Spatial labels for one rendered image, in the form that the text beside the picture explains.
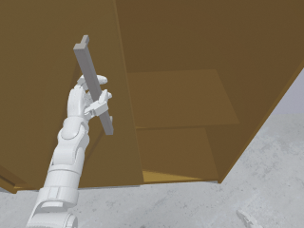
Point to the left robot hand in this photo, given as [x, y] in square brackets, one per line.
[80, 103]

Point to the wardrobe door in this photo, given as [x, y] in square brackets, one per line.
[10, 176]
[38, 68]

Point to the handle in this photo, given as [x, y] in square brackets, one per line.
[86, 65]

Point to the robot left forearm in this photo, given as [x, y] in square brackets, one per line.
[60, 190]

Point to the robot left upper arm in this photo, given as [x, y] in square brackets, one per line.
[53, 220]

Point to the right robot hand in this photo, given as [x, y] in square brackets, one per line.
[248, 220]

